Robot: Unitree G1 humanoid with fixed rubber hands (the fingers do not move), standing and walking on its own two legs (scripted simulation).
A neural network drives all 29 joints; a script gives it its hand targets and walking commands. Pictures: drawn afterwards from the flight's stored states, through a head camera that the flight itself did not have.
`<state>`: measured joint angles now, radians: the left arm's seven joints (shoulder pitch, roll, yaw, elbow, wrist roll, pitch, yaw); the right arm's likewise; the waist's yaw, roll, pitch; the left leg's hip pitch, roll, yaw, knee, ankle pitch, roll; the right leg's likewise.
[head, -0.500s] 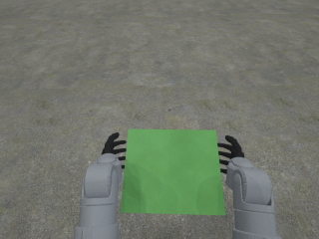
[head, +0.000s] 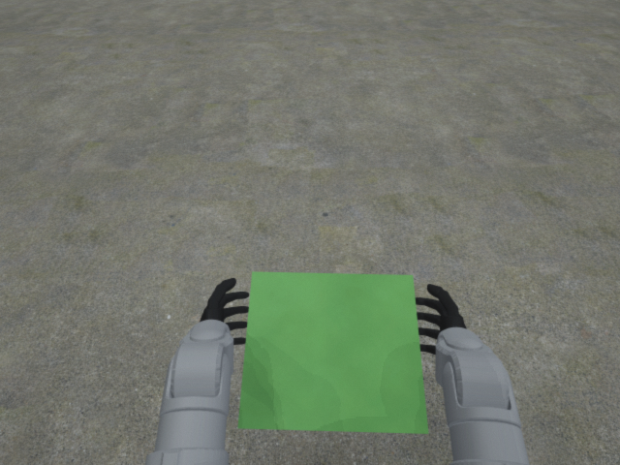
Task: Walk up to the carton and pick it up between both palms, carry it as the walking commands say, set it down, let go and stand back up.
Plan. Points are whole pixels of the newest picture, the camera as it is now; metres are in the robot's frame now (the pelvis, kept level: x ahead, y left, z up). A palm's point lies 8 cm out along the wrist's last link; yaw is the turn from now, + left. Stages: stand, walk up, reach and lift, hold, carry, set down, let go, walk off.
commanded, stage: hold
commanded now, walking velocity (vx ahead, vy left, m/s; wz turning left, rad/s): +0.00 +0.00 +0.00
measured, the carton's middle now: (329, 355) +0.30 +0.02 -0.06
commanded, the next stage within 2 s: set down in 0.88 s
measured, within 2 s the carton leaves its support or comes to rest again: neither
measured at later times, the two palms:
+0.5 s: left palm (186, 313) +0.29 +0.20 +0.06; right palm (429, 336) +0.27 -0.11 +0.06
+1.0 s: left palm (202, 322) +0.28 +0.18 +0.04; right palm (442, 336) +0.28 -0.13 +0.04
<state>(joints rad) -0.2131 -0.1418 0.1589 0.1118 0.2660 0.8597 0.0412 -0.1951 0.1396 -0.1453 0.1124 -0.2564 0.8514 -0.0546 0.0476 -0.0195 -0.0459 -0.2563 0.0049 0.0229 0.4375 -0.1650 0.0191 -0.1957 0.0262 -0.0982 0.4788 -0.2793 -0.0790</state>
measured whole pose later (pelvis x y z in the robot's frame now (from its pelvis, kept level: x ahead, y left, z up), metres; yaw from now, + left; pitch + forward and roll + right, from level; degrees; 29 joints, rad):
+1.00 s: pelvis +0.01 +0.02 +0.01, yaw -8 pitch -6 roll +1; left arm -0.20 -0.14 0.27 0.21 0.27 0.75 -0.01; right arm -0.24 0.15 -0.16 0.30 -0.29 0.71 0.00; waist 0.11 0.00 -0.02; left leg -0.04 -0.01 -0.07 0.30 -0.16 -0.02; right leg -0.03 0.06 0.06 0.35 -0.21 -0.05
